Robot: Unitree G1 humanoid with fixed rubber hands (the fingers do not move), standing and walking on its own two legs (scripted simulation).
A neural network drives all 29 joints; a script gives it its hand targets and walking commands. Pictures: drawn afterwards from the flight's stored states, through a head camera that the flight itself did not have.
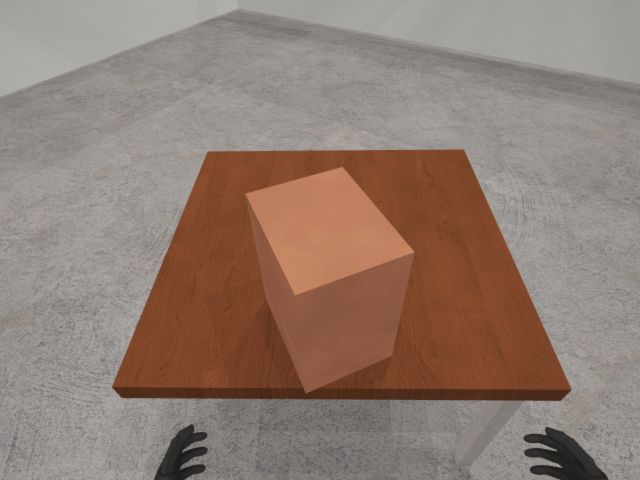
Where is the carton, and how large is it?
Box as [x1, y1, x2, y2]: [245, 167, 413, 392]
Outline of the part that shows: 342,167 245,194 266,299 305,392 317,388 391,355 413,256 413,251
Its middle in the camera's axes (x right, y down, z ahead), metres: +0.00 +0.08 +0.69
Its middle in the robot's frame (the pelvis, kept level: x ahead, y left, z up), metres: +0.47 +0.02 -0.06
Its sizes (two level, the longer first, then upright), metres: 0.226 0.177 0.288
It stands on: a table, 0.56 m high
